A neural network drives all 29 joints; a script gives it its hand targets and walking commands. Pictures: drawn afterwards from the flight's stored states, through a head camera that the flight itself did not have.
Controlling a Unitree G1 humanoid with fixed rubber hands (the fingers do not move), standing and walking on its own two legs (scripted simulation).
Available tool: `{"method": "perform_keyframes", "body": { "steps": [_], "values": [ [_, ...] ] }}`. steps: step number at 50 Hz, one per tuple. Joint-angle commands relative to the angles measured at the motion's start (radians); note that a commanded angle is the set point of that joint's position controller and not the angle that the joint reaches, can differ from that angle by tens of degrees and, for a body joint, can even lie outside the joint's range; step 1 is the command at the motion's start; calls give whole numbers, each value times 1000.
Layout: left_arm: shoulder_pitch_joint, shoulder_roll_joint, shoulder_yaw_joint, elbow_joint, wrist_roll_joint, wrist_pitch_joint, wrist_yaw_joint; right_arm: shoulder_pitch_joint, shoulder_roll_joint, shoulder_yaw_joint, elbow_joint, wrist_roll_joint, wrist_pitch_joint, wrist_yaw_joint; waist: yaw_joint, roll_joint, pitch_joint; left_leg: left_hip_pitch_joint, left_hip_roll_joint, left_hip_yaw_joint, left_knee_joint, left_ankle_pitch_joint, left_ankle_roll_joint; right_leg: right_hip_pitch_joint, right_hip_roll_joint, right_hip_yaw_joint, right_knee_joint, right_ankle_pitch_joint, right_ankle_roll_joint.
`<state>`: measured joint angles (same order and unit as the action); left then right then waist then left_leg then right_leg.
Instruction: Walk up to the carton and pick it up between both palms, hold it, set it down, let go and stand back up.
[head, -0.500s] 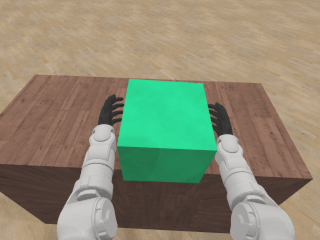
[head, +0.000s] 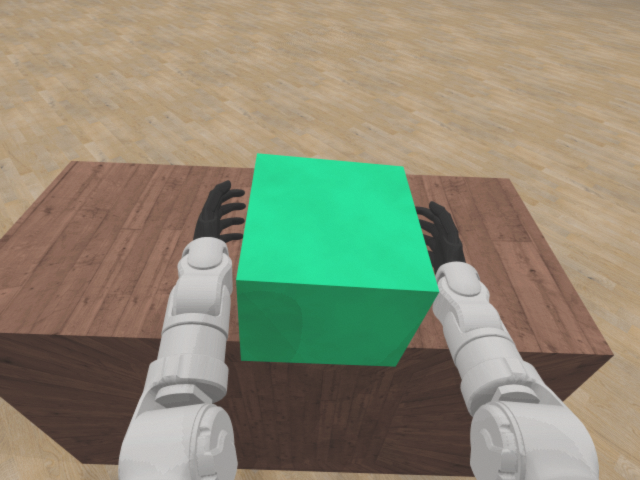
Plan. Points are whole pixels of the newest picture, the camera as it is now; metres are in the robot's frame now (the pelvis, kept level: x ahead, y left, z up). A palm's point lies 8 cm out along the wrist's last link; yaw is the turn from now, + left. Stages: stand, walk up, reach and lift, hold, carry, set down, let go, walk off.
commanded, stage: reach and lift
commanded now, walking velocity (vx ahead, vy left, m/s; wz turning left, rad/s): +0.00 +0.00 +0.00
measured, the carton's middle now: (325, 259) +0.41 +0.01 +0.07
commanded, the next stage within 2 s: hold in 1.54 s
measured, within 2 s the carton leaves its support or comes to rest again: neither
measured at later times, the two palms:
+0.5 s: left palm (203, 235) +0.36 +0.17 +0.16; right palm (457, 257) +0.36 -0.15 +0.13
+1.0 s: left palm (205, 230) +0.36 +0.16 +0.17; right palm (460, 251) +0.36 -0.15 +0.14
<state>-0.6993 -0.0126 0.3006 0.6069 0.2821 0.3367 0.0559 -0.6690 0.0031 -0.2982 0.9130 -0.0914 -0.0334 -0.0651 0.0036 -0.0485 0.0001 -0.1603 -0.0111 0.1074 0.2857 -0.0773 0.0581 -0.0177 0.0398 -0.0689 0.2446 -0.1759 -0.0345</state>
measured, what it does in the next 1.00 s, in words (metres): stands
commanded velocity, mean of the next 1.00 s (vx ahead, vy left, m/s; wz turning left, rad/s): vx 0.00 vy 0.00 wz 0.00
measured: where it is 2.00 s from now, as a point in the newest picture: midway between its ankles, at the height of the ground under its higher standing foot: outside the picture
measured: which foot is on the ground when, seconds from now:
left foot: down 0.00-1.00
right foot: down 0.00-1.00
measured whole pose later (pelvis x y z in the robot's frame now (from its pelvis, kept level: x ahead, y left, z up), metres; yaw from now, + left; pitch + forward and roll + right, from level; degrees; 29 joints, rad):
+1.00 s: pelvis -0.01 +0.00 +0.00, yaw +1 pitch -7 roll -1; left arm -0.62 0.00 0.26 0.20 0.32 0.65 0.00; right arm -0.61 -0.03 -0.08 0.61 0.09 0.19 -0.13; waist -0.06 -0.07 0.06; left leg -0.10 -0.01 0.09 0.29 -0.08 0.06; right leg 0.05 0.04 -0.08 0.26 -0.19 -0.04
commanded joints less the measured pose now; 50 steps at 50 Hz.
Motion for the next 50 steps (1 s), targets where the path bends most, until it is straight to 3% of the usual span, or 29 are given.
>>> {"method": "perform_keyframes", "body": {
  "steps": [1,10,16,23,30,37,44,50],
  "values": [
    [-512,-569,-349,-148,-79,18,-135,-798,400,314,-301,51,-62,96,-22,56,-476,467,61,-75,64,260,-76,-168,-12,-22,-44,151,45],
    [-472,-542,-380,-302,-80,138,-174,-779,414,428,-455,154,23,47,-40,59,-408,428,34,-77,59,224,-57,-89,-24,-8,-26,220,73],
    [-474,-525,-405,-376,-79,194,-186,-770,413,451,-519,179,65,33,-55,77,-371,426,33,-80,39,147,-49,-116,-32,-14,-37,142,72],
    [-463,-504,-393,-393,-75,237,-203,-771,416,446,-567,171,94,27,-63,55,-350,412,36,-76,15,64,-30,-133,-38,-22,-48,81,73],
    [-442,-494,-392,-405,-77,251,-214,-771,422,472,-619,173,105,21,-66,38,-370,432,38,-78,21,87,-25,-129,-36,-27,-49,110,74],
    [-448,-500,-415,-434,-84,257,-206,-769,410,474,-625,178,108,31,-70,66,-378,460,48,-85,24,97,-35,-167,-31,-34,-50,78,60],
    [-437,-512,-455,-482,-97,268,-187,-761,396,492,-645,203,111,36,-74,88,-409,505,57,-96,47,169,-50,-183,-26,-32,-48,102,50],
    [-397,-503,-455,-514,-91,287,-190,-730,388,521,-662,230,129,26,-78,75,-396,506,53,-96,59,222,-52,-149,-26,-26,-45,163,55]
  ]
}}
